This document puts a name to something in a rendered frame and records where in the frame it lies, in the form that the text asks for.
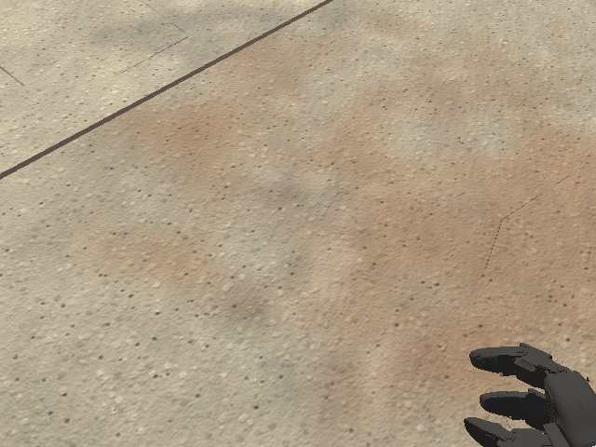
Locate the robot right hand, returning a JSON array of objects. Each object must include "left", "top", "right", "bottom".
[{"left": 464, "top": 343, "right": 596, "bottom": 447}]

